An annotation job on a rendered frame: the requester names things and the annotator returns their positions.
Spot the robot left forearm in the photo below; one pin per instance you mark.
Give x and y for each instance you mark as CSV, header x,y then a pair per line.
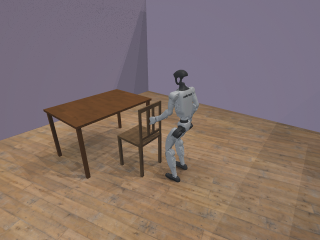
x,y
163,116

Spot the chair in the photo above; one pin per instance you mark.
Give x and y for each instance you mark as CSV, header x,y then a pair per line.
x,y
140,136

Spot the left robot hand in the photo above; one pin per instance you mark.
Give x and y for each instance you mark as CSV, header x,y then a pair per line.
x,y
152,120

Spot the robot torso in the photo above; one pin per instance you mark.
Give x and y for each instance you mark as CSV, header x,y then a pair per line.
x,y
183,108

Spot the table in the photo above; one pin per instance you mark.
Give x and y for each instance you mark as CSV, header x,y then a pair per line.
x,y
86,111

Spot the robot right forearm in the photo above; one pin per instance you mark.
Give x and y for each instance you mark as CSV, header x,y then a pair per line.
x,y
193,111

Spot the robot left foot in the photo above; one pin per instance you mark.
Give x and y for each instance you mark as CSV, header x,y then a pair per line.
x,y
170,176

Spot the robot right upper arm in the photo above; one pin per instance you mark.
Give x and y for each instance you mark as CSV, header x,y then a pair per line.
x,y
194,98

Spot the robot left upper arm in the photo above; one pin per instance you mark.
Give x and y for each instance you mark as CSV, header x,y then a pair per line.
x,y
173,96

